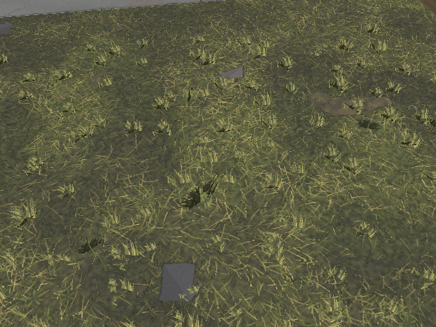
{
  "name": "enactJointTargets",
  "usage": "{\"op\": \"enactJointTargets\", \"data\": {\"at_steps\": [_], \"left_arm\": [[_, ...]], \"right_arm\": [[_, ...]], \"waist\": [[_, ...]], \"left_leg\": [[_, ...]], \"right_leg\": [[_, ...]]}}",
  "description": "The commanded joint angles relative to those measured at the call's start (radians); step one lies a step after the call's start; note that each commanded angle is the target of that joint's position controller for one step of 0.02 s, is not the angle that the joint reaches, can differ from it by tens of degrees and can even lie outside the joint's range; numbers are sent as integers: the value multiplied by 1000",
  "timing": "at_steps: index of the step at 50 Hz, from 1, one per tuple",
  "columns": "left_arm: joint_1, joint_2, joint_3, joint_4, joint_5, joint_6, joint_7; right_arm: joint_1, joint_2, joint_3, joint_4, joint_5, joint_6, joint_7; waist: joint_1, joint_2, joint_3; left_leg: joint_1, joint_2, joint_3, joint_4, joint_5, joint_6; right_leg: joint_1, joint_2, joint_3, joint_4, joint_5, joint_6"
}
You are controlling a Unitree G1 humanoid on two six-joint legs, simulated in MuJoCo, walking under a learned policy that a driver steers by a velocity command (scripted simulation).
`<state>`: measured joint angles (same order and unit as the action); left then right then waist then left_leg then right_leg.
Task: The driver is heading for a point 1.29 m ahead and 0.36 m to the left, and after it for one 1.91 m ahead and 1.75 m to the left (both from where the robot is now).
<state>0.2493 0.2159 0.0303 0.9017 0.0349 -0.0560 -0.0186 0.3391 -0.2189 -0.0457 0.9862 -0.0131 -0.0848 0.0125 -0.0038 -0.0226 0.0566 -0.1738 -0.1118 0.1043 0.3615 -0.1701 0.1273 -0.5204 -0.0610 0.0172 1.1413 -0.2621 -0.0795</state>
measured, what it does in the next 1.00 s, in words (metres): walks ahead: right foot, then left foot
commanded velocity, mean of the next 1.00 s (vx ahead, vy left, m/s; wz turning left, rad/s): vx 0.50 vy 0.00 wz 0.10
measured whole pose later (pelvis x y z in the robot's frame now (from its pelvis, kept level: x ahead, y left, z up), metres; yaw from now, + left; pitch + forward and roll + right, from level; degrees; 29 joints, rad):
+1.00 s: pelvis +0.55 -0.01 -0.02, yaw +9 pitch +0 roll +0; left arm 0.36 0.19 0.03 1.01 0.01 -0.09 0.01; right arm 0.13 -0.22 -0.06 0.91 -0.02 -0.06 0.02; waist 0.01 -0.01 0.07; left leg -0.38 -0.09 0.09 0.56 -0.19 0.14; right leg -0.24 0.00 -0.06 1.15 -0.39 -0.05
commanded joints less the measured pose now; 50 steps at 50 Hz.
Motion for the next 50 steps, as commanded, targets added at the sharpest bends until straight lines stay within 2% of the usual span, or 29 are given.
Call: {"op": "enactJointTargets", "data": {"at_steps": [1,6,12,14,15,16,17,18,19,20,21,22,23,24,25,27,29,33,36,39,41,42,44,45,46,47,48,49,50], "left_arm": [[30,45,9,-35,4,14,-9],[-182,33,1,-93,-10,12,-16],[-341,37,-1,-142,-12,5,-15],[-337,45,3,-149,-13,-3,-13],[-296,51,7,-138,-12,-8,-9],[-209,64,16,-110,-11,-13,-2],[-46,85,29,-53,-7,-23,8],[138,142,51,-3,14,-33,20],[268,258,81,10,40,-33,27],[236,221,78,18,1,-18,15],[120,174,64,10,-19,-16,10],[42,114,50,0,-22,-23,5],[12,79,40,5,-19,-30,4],[9,42,27,20,-23,-35,7],[30,42,26,35,-22,-41,9],[88,57,28,67,-27,-56,11],[123,76,29,84,-25,-59,12],[190,71,20,106,-26,-56,12],[239,83,19,124,-21,-59,19],[283,80,17,148,-10,-55,33],[279,87,19,156,-6,-51,43],[266,94,21,156,-5,-50,47],[245,120,27,155,-2,-42,52],[232,131,29,147,-6,-34,52],[211,126,24,112,-14,-35,51],[272,38,9,62,-40,-43,27],[175,114,28,48,-21,-51,24],[79,118,29,3,-25,-65,18],[50,116,29,-3,-24,-73,19]], "right_arm": [[40,-81,-7,-21,4,-27,-1],[141,-80,0,11,10,-24,-3],[237,-88,6,53,-9,-16,-22],[227,-101,3,61,-14,-14,-29],[205,-108,2,61,-14,-13,-32],[191,-118,0,63,-13,-12,-33],[172,-124,0,63,-8,-9,-31],[153,-112,6,43,1,-12,-29],[240,-3,30,9,43,-14,-17],[238,-82,5,29,24,-13,-20],[134,-105,-6,-2,9,-11,-20],[72,-88,-3,-20,4,-17,-14],[51,-71,-5,-21,-2,-10,-11],[65,-52,-3,-18,-18,6,-4],[91,-27,0,-11,-24,19,4],[64,-18,-1,-21,-28,33,13],[-27,-29,-4,-53,-26,40,17],[-212,-25,5,-114,-14,40,20],[-300,-14,16,-136,-4,39,22],[-365,-27,15,-162,-6,36,21],[-370,-33,11,-170,-10,31,21],[-349,-35,7,-166,-12,27,19],[-220,-56,-10,-128,-15,21,11],[-73,-78,-25,-79,-21,14,6],[91,-152,-52,-42,-40,9,-2],[143,-257,-80,-48,-41,16,-9],[109,-226,-75,-38,1,32,-2],[16,-202,-69,-55,7,35,-4],[-31,-149,-57,-62,4,32,-2]], "waist": [[31,49,44],[-31,61,53],[-79,81,63],[-60,90,61],[-33,97,43],[5,106,-2],[77,86,-84],[148,58,-194],[138,-153,-365],[128,-104,-380],[77,-51,-195],[53,-17,-104],[20,-9,-51],[-13,-13,-26],[-26,-43,-31],[-39,-32,-15],[-32,-27,13],[6,-32,41],[33,-43,47],[48,-38,68],[37,-32,69],[22,-36,54],[-34,-51,-31],[-95,-36,-108],[-160,16,-205],[-114,257,-311],[-113,132,-301],[-80,99,-152],[-49,13,-91]], "left_leg": [[-58,293,-264,-280,76,123],[54,261,-193,-271,207,71],[264,306,-186,-188,400,78],[308,327,-182,-136,513,74],[304,326,-166,-83,641,61],[294,319,-154,13,780,47],[251,288,-122,185,820,28],[64,255,-100,417,603,10],[-304,107,-19,827,31,-46],[-434,47,-128,975,-340,-35],[-494,118,-159,977,-242,-26],[-472,152,-157,919,-164,-26],[-429,181,-152,860,-130,-30],[-377,198,-147,818,-107,-38],[-341,197,-137,798,-103,-49],[-366,201,-118,768,-77,-64],[-436,217,-98,704,-3,-79],[-470,214,-59,480,138,-98],[-443,187,-36,346,199,-81],[-465,168,-38,283,163,-47],[-447,149,-26,245,94,-15],[-398,124,-6,227,51,4],[-229,50,39,197,-31,48],[-50,24,38,136,-2,77],[205,167,-158,119,-49,138],[507,466,-713,27,-61,321],[497,456,-823,-72,-67,311],[365,430,-659,-86,-18,272],[238,392,-570,-111,96,230]], "right_leg": [[-71,-57,-10,-91,107,26],[-129,-42,-60,-356,290,52],[-151,6,-88,-521,239,33],[-108,26,-94,-566,162,6],[-28,51,-105,-595,120,-12],[94,86,-117,-621,89,-31],[291,114,-129,-686,125,-58],[570,-1,-10,-682,103,-104],[910,-330,454,-712,23,-239],[876,-373,675,-838,24,-281],[720,-316,500,-863,-7,-240],[574,-274,382,-906,66,-208],[476,-223,291,-936,129,-167],[400,-174,213,-962,173,-128],[367,-170,183,-971,227,-132],[356,-151,132,-988,318,-140],[364,-134,95,-1015,338,-136],[395,-99,38,-1025,409,-117],[459,-113,-12,-1034,432,-102],[571,-158,-43,-1016,471,-99],[637,-179,-74,-962,577,-90],[652,-181,-97,-907,711,-81],[666,-176,-137,-685,983,-64],[607,-154,-167,-486,964,-44],[391,-129,-185,-206,702,-20],[-39,89,-188,214,-95,35],[-177,95,0,295,-210,26],[-233,30,21,251,-114,19],[-183,-3,20,168,-47,23]]}}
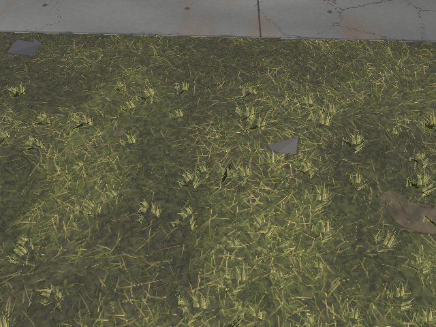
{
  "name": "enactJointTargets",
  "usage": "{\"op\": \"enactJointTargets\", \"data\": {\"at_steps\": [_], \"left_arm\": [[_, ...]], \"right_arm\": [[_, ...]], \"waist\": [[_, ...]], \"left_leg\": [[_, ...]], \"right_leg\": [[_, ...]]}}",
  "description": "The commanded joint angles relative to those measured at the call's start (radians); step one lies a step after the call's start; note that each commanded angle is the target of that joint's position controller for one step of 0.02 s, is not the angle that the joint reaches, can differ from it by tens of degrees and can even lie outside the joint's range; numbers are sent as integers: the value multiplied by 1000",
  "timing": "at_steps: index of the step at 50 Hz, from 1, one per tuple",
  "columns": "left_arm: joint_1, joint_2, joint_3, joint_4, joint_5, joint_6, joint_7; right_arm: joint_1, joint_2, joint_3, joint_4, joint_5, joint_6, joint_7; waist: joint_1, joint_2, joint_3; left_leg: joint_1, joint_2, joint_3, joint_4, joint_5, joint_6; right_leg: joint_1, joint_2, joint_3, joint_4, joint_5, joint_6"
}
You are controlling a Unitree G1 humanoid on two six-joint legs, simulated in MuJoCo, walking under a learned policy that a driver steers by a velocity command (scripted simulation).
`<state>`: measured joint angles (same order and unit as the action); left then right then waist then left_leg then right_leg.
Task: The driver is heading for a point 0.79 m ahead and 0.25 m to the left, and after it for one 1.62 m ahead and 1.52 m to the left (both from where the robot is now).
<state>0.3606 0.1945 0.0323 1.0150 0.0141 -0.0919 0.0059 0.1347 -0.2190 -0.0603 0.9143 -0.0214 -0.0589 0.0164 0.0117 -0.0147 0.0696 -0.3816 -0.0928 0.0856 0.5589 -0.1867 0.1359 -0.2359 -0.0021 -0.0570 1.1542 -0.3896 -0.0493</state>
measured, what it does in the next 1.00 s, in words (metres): walks ahead, turning left: right foot, then left foot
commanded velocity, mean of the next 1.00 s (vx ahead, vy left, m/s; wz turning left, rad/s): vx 0.50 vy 0.00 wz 0.56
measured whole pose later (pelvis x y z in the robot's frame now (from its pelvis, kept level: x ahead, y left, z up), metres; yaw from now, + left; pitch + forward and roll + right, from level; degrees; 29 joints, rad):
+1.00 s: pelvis +0.50 +0.09 +0.00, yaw +35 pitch +2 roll -1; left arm 0.42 0.24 0.04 0.91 0.02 -0.06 0.01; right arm 0.00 -0.24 -0.03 0.69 -0.05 -0.01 0.07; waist 0.07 0.01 0.06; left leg -0.48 -0.01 0.10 0.58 -0.20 0.14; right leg 0.07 -0.06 -0.30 0.42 -0.46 0.04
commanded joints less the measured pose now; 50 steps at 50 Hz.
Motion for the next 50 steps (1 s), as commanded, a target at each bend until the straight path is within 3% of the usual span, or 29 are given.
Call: {"op": "enactJointTargets", "data": {"at_steps": [1,2,3,6,9,12,18,20,22,23,24,25,26,27,28,29,31,34,37,41,45,48,49,50], "left_arm": [[-68,126,29,-119,7,-28,-4],[-54,111,26,-125,22,-7,-5],[-49,97,25,-129,31,12,-8],[-112,86,23,-166,34,43,-15],[-265,101,24,-228,29,51,-18],[-363,105,21,-269,24,51,-23],[-515,117,6,-354,12,35,-30],[-470,137,8,-358,8,24,-28],[-281,178,25,-306,4,11,-13],[-137,214,39,-274,13,-3,1],[30,293,56,-270,37,-6,20],[-14,351,71,-276,46,9,17],[-83,250,60,-291,29,23,11],[-142,168,39,-300,19,23,8],[-165,138,30,-294,23,21,4],[-150,134,27,-280,21,16,6],[-114,140,28,-252,11,-3,1],[-73,146,34,-230,1,-23,-6],[-33,146,35,-207,3,-21,-6],[-3,166,39,-188,4,-17,-5],[57,199,47,-159,5,-2,6],[77,239,54,-141,8,23,15],[77,251,56,-141,7,33,17],[66,252,53,-152,5,41,17]], "right_arm": [[144,-122,-35,6,13,2,-8],[133,-96,-25,9,18,-3,-13],[144,-97,-23,11,20,-12,-14],[194,-146,-33,16,24,-23,-16],[262,-145,-32,18,22,-16,-15],[324,-148,-33,18,20,-12,-16],[393,-164,-37,8,3,-4,-31],[357,-182,-42,-9,1,-4,-40],[291,-206,-48,-31,3,-10,-33],[269,-201,-48,-39,13,-19,-21],[282,-128,-29,-79,26,-28,-15],[415,-75,-21,-97,56,-19,-19],[385,-158,-28,-64,15,0,-30],[305,-158,-31,-69,3,5,-19],[265,-136,-28,-80,2,8,-10],[244,-127,-28,-87,-10,18,-1],[245,-110,-24,-99,-15,39,17],[154,-99,-18,-140,-16,53,33],[47,-90,-9,-185,-14,52,46],[-91,-65,12,-235,-10,44,63],[-181,-78,15,-277,-19,45,69],[-127,-101,3,-272,-28,46,56],[-31,-119,-8,-246,-30,40,49],[139,-149,-26,-190,-38,31,37]], "waist": [[-28,-20,-60],[5,-9,-57],[16,3,-63],[16,29,-44],[-32,53,-10],[-73,67,-19],[-118,90,-10],[-81,104,-17],[6,94,-95],[79,42,-181],[124,-73,-347],[29,-317,-420],[5,-130,-284],[4,-26,-155],[-7,0,-95],[-13,-37,-71],[-29,-92,-66],[-27,-78,-57],[-14,-69,-35],[13,-70,-5],[36,-67,19],[3,-90,-38],[-38,-87,-97],[-113,-44,-193]], "left_leg": [[341,327,-479,-321,208,188],[272,285,-420,-334,259,165],[242,266,-395,-338,291,158],[193,224,-356,-367,299,153],[215,204,-369,-385,273,119],[294,198,-387,-359,315,88],[433,218,-448,-264,449,89],[415,224,-468,-220,495,61],[334,180,-449,-63,655,15],[250,119,-404,130,601,-9],[112,62,-326,407,258,-24],[-170,-74,-223,633,-395,-48],[-252,35,-218,715,-310,-39],[-242,68,-204,691,-207,-45],[-222,97,-191,657,-158,-55],[-204,120,-182,630,-143,-62],[-179,132,-161,617,-127,-71],[-268,153,-150,594,-56,-81],[-332,163,-127,497,43,-93],[-268,159,-60,253,179,-84],[-227,140,5,110,96,-45],[-92,53,60,51,-63,11],[19,11,65,17,-91,37],[246,-11,40,-55,-57,70]], "right_leg": [[-410,-83,96,89,92,5],[-350,-95,98,37,91,22],[-319,-95,93,-1,87,36],[-342,-92,64,-110,146,72],[-419,-91,54,-254,274,96],[-454,-72,61,-353,363,96],[-456,-19,67,-517,338,75],[-338,-3,79,-596,303,54],[-40,48,59,-671,251,18],[179,-6,99,-716,279,-15],[419,-261,344,-724,92,-60],[566,-466,789,-847,54,-178],[432,-428,772,-862,-72,-165],[287,-374,599,-885,-33,-142],[197,-327,468,-912,95,-123],[147,-293,373,-930,185,-108],[100,-268,264,-954,324,-102],[129,-268,157,-986,440,-112],[152,-250,52,-1000,505,-108],[153,-230,-59,-1003,524,-84],[256,-270,-109,-963,609,-70],[328,-280,-168,-760,1004,-53],[322,-277,-183,-604,1081,-49],[221,-255,-207,-373,985,-25]]}}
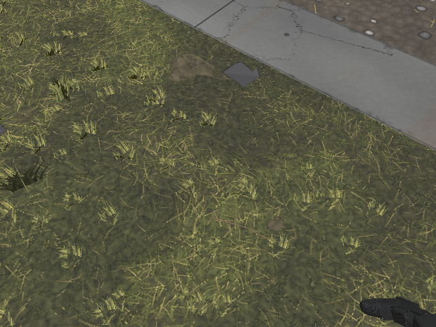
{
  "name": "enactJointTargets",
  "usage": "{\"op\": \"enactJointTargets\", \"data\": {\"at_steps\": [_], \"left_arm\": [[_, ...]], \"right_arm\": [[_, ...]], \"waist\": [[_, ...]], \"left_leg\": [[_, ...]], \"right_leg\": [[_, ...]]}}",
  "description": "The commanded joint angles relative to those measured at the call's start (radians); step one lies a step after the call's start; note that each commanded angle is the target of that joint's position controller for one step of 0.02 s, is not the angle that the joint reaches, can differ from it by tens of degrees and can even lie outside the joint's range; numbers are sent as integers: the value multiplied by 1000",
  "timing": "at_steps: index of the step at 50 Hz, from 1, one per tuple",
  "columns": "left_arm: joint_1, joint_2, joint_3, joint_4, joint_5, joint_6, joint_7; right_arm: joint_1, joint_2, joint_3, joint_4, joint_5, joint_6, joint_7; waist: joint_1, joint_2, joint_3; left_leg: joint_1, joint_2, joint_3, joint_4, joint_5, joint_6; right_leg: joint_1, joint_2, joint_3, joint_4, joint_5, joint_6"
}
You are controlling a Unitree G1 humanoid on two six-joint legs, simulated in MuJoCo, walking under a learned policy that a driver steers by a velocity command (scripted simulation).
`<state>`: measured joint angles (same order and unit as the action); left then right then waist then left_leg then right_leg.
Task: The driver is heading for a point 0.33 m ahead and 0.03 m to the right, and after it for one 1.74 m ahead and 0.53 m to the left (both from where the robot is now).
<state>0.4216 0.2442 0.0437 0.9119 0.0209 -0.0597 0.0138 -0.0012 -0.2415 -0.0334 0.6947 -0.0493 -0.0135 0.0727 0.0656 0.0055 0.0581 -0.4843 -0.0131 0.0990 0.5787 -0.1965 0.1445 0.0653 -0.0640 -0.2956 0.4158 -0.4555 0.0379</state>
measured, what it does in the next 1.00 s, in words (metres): walks ahead: right foot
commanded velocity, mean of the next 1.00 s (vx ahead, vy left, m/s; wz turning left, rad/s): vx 0.50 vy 0.00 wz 0.21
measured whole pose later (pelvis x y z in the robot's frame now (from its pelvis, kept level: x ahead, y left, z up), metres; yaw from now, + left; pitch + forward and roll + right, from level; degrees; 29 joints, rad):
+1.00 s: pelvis +0.54 +0.05 +0.02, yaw +11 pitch +1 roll -2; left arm 0.44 0.22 0.03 0.96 0.01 -0.08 -0.02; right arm 0.07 -0.23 0.00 0.81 -0.03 -0.04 0.04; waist 0.06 0.04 0.05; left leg -0.59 0.08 0.03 0.63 -0.02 0.03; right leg 0.05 0.08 -0.06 0.20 -0.26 -0.06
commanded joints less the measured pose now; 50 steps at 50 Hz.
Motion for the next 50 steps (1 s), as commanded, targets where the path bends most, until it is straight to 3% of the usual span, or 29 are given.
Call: {"op": "enactJointTargets", "data": {"at_steps": [1,2,3,4,5,6,8,11,13,17,23,25,26,27,28,29,30,31,32,33,34,35,36,38,41,44,48,50], "left_arm": [[25,144,26,-97,-12,6,0],[-13,105,21,-177,-8,-4,-17],[-145,166,32,-200,5,-9,-18],[-166,135,21,-208,-9,-20,-21],[-141,127,18,-189,-8,-24,-19],[-129,125,19,-186,9,-11,-19],[-69,113,17,-161,30,26,-27],[-125,91,14,-175,25,43,-39],[-208,91,14,-196,23,44,-40],[-323,92,13,-226,16,40,-44],[-484,80,-1,-284,10,25,-53],[-461,87,0,-284,7,17,-51],[-403,94,4,-267,6,14,-45],[-315,112,12,-238,4,10,-35],[-168,131,23,-191,4,2,-22],[0,173,37,-151,21,-7,-7],[99,299,69,-146,47,-8,0],[53,249,62,-130,11,4,-16],[-61,189,47,-142,-10,7,-21],[-130,126,32,-149,-9,3,-27],[-150,100,22,-140,-4,-3,-28],[-155,76,12,-123,-7,-8,-27],[-144,89,14,-113,-7,-16,-26],[-100,101,19,-82,-14,-33,-31],[-55,110,20,-50,-15,-38,-32],[-16,109,18,-25,-20,-37,-34],[46,125,19,8,-15,-34,-26],[57,131,19,21,-8,-30,-19]], "right_arm": [[400,-228,-85,50,-20,-14,-38],[368,-314,-104,23,16,-5,-48],[402,-287,-100,29,29,5,-58],[360,-243,-89,49,36,3,-68],[316,-194,-76,52,40,-5,-70],[276,-171,-67,49,44,-13,-72],[249,-135,-52,41,46,-34,-67],[309,-151,-53,74,46,-53,-61],[362,-149,-50,99,48,-56,-61],[439,-150,-45,133,49,-62,-66],[523,-148,-33,184,32,-63,-83],[507,-162,-34,195,27,-64,-91],[482,-171,-33,195,26,-66,-94],[470,-182,-35,199,23,-68,-94],[455,-187,-35,202,23,-67,-91],[442,-172,-28,189,31,-72,-88],[550,-73,-8,163,69,-75,-80],[549,-135,-22,179,43,-74,-82],[461,-147,-27,164,26,-69,-81],[401,-134,-21,152,22,-70,-73],[379,-115,-18,148,22,-64,-66],[381,-103,-16,149,12,-50,-59],[417,-87,-11,159,10,-39,-52],[390,-76,-7,154,7,-30,-46],[249,-69,-1,111,9,-29,-40],[122,-43,13,74,16,-33,-35],[6,-46,19,45,22,-37,-36],[-17,-60,15,34,21,-40,-39]], "waist": [[-200,80,-310],[-149,246,-375],[-202,78,-301],[-160,47,-180],[-108,-4,-105],[-66,-7,-75],[-28,10,-97],[-38,18,-62],[-68,25,-25],[-111,40,-10],[-156,51,37],[-128,61,37],[-95,69,15],[-58,78,-33],[10,57,-113],[84,20,-219],[54,-197,-373],[26,-175,-360],[-20,-84,-170],[-34,-22,-84],[-57,-27,-36],[-82,-40,-10],[-97,-88,-28],[-100,-75,-18],[-80,-59,15],[-49,-67,19],[-12,-71,19],[-15,-74,24]], "left_leg": [[665,137,-293,-112,-218,141],[829,375,-827,-257,-152,260],[796,345,-745,-283,-8,244],[675,319,-596,-280,115,219],[536,263,-502,-294,240,174],[442,210,-441,-308,304,148],[367,170,-375,-337,371,137],[328,142,-330,-397,351,123],[357,137,-325,-422,342,99],[467,142,-312,-417,394,56],[595,174,-305,-377,518,53],[609,191,-295,-341,642,42],[597,186,-278,-290,782,25],[594,178,-267,-194,931,12],[568,148,-238,-23,969,-2],[404,115,-218,212,747,-14],[78,-55,-142,625,171,-67],[-72,-117,-202,758,-303,-57],[-125,-39,-221,768,-221,-52],[-115,2,-206,707,-157,-52],[-88,35,-190,649,-133,-54],[-41,58,-177,604,-110,-60],[-7,58,-161,587,-102,-71],[-38,76,-138,545,-73,-88],[-141,112,-99,409,40,-116],[-115,103,-60,206,158,-130],[-74,74,-36,49,210,-119],[-72,65,-43,9,161,-100]], "right_leg": [[-388,-147,27,694,644,-68],[-741,61,138,992,-105,-15],[-850,21,294,1015,-28,-23],[-852,-25,305,950,67,-32],[-781,-58,307,839,106,-35],[-715,-72,315,781,106,-27],[-626,-72,304,732,122,-14],[-655,-68,283,632,229,-3],[-717,-71,280,544,315,0],[-781,-53,279,406,438,-12],[-777,6,241,226,427,-60],[-696,35,234,170,370,-93],[-597,64,224,143,331,-113],[-477,102,211,131,288,-131],[-301,121,206,75,311,-155],[-35,3,323,59,297,-198],[267,-306,789,34,231,-334],[224,-362,1042,-110,250,-376],[54,-320,881,-128,169,-350],[-77,-274,752,-167,199,-323],[-160,-222,652,-199,255,-290],[-232,-163,567,-231,304,-247],[-254,-166,534,-243,371,-257],[-258,-152,481,-268,469,-271],[-221,-122,411,-307,518,-265],[-204,-81,344,-298,592,-234],[-118,-111,339,-269,649,-223],[-51,-144,353,-237,698,-219]]}}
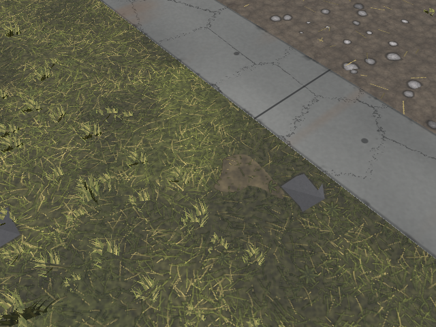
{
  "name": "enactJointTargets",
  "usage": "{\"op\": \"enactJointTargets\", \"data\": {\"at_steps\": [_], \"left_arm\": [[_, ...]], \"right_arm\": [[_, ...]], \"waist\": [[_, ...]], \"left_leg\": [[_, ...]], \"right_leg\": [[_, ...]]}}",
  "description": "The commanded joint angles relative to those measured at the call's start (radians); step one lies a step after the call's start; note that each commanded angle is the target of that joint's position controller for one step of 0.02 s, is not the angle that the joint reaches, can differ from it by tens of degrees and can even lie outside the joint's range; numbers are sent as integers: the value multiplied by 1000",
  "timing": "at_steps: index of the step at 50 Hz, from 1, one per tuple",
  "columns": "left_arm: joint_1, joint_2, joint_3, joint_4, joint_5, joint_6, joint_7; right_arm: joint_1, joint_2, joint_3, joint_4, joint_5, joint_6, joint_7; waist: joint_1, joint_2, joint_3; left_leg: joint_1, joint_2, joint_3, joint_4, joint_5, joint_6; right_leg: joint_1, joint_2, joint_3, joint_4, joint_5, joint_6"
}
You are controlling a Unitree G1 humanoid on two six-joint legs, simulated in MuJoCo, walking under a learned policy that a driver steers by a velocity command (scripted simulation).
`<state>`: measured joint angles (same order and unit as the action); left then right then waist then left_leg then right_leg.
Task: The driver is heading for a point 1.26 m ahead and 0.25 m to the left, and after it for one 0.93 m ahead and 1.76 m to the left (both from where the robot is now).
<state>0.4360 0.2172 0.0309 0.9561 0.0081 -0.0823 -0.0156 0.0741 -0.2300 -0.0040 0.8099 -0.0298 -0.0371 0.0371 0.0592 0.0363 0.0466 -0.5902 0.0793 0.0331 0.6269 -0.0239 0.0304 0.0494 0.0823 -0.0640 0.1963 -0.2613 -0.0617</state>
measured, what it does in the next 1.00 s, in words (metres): walks ahead: left foot, then right foot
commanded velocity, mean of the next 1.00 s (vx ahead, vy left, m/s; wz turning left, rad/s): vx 0.50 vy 0.00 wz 0.00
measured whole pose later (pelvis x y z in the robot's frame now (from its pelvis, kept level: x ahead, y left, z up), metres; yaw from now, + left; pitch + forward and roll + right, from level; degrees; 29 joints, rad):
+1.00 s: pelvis +0.53 -0.02 +0.01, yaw -1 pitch +0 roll -1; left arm 0.43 0.19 0.04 1.03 0.01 -0.09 -0.01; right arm 0.12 -0.22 -0.04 0.93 -0.03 -0.03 0.03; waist 0.03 0.04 0.04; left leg -0.62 0.11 0.02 0.81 -0.08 0.02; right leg -0.01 0.08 -0.09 0.21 -0.20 -0.09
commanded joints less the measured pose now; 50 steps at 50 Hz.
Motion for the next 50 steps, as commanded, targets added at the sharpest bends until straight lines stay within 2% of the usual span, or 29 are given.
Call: {"op": "enactJointTargets", "data": {"at_steps": [1,3,4,5,6,7,8,9,10,11,12,14,20,23,27,29,30,31,32,33,34,35,36,37,39,41,43,46,50], "left_arm": [[38,164,33,-18,8,-4,14],[14,175,35,-14,12,2,21],[5,173,33,-10,10,7,21],[0,152,24,-27,5,5,20],[88,47,-3,-70,-30,2,10],[70,130,21,-53,-8,7,16],[-15,156,32,-70,3,10,16],[-63,134,27,-80,3,4,8],[-73,117,26,-76,4,10,4],[-65,108,25,-68,22,25,-2],[-29,87,21,-57,27,37,-9],[-60,83,21,-64,31,50,-16],[-299,76,16,-138,22,52,-20],[-393,64,6,-167,18,48,-19],[-468,79,6,-199,18,40,-14],[-450,88,10,-201,18,32,-11],[-402,95,16,-187,18,28,-6],[-300,108,25,-154,20,21,1],[-126,130,39,-93,29,11,11],[61,212,62,-54,53,3,23],[87,306,86,-43,51,9,19],[-10,245,77,-57,12,21,12],[-116,183,60,-75,5,19,10],[-159,128,46,-75,10,12,5],[-169,82,30,-50,5,0,10],[-117,88,30,-20,4,-16,10],[-82,109,34,0,1,-23,12],[-28,106,30,23,0,-21,12],[26,104,25,46,1,-20,15]], "right_arm": [[-89,-79,-18,-82,0,-19,-6],[1,-98,-30,-54,-4,-28,-14],[137,-113,-41,-6,-10,-38,-22],[313,-166,-60,43,-29,-48,-34],[427,-280,-92,52,-49,-46,-45],[403,-257,-94,61,-2,-30,-38],[301,-205,-80,52,15,-26,-35],[230,-144,-65,43,15,-31,-31],[197,-111,-56,46,13,-38,-30],[182,-81,-46,59,18,-43,-32],[189,-93,-48,66,17,-51,-34],[229,-106,-53,93,25,-66,-32],[326,-110,-53,148,24,-64,-31],[377,-115,-52,174,21,-64,-34],[424,-122,-53,209,10,-58,-45],[410,-133,-56,217,6,-54,-51],[391,-140,-58,218,5,-54,-54],[377,-148,-60,220,5,-51,-54],[362,-142,-57,218,9,-47,-52],[367,-106,-45,186,18,-49,-51],[494,-10,-31,182,49,-49,-39],[411,-112,-56,187,19,-45,-44],[330,-113,-60,160,19,-50,-38],[292,-92,-56,154,20,-54,-35],[311,-56,-52,163,-2,-31,-27],[302,-39,-51,163,-8,-13,-18],[236,-37,-51,143,-8,-4,-11],[102,-39,-48,100,-4,0,-6],[-39,-22,-34,55,5,-5,-4]], "waist": [[-16,-107,35],[-64,-114,-9],[-124,-88,-79],[-188,-42,-192],[-177,168,-347],[-176,143,-357],[-134,61,-185],[-111,26,-98],[-80,25,-48],[-50,28,-14],[-33,60,-33],[-25,35,-20],[-67,11,38],[-96,18,48],[-111,25,63],[-90,29,56],[-63,34,32],[-18,32,-22],[54,-2,-116],[109,-95,-244],[45,-332,-345],[27,-152,-261],[-8,-105,-122],[-29,-58,-62],[-79,-89,-29],[-88,-93,-25],[-87,-88,-2],[-61,-89,31],[-27,-97,51]], "left_leg": [[49,-36,22,-59,-51,27],[181,-80,35,-112,-135,61],[351,-107,48,-180,-117,86],[606,-9,-56,-183,-136,132],[930,301,-503,-223,-229,257],[903,350,-716,-339,-239,300],[767,294,-548,-348,-271,267],[633,249,-435,-389,-220,239],[540,198,-345,-427,-170,199],[463,141,-268,-457,-119,155],[439,144,-239,-469,-69,166],[432,130,-196,-496,4,183],[499,92,-110,-540,70,178],[550,94,-84,-528,138,172],[673,136,-84,-478,245,167],[714,151,-75,-418,369,154],[714,148,-60,-353,505,141],[706,133,-44,-229,626,127],[635,88,-5,-31,603,107],[423,33,31,271,276,86],[66,-175,38,619,-479,47],[-22,-117,-106,689,-466,67],[-44,-70,-99,664,-368,73],[-13,-35,-92,609,-302,70],[81,1,-81,524,-260,51],[94,2,-62,491,-250,33],[31,18,-42,434,-193,16],[-53,34,-15,305,-88,-8],[-31,10,23,97,12,-13]], "right_leg": [[-6,-304,124,8,546,-116],[23,-304,110,135,743,-96],[-3,-270,77,297,797,-78],[-152,-229,45,525,630,-58],[-504,-86,-29,910,127,-5],[-648,-21,68,1055,-272,-13],[-707,-89,113,1078,-197,-25],[-690,-126,116,1024,-120,-25],[-645,-155,111,960,-79,-21],[-595,-173,106,919,-49,-11],[-554,-169,94,908,-34,1],[-578,-178,79,886,5,20],[-711,-200,35,646,201,59],[-691,-177,8,517,256,51],[-692,-153,1,418,216,14],[-639,-131,-9,377,146,-16],[-558,-103,-22,355,106,-34],[-430,-68,-37,323,87,-54],[-210,-57,-38,270,131,-81],[63,-267,191,259,66,-135],[293,-524,692,127,15,-277],[199,-472,696,79,-53,-246],[55,-441,532,63,-28,-217],[-54,-398,431,26,75,-192],[-178,-327,287,-16,184,-144],[-198,-314,240,-32,289,-154],[-188,-298,197,-62,293,-154],[-154,-275,153,-86,323,-145],[-117,-257,106,-84,393,-129]]}}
